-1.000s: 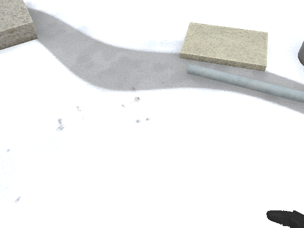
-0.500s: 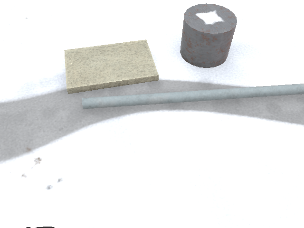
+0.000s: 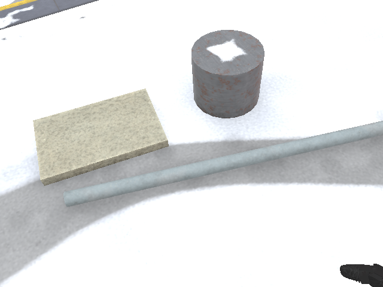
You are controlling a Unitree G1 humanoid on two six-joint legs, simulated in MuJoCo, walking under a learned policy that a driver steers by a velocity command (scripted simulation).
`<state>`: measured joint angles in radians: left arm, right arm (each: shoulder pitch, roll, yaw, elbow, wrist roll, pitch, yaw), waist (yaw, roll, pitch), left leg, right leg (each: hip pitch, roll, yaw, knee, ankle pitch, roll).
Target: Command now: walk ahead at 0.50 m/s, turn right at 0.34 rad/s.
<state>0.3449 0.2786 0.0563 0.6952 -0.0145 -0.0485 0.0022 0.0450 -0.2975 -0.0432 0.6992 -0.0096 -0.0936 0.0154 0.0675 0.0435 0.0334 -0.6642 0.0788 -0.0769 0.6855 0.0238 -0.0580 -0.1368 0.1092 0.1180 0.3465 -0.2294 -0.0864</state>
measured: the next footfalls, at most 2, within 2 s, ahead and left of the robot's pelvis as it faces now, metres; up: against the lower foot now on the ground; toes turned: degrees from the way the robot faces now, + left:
left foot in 0.14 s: +0.27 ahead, +0.14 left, +0.00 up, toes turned -3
right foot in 0.48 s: +0.23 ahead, -0.11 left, +0.00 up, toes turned -1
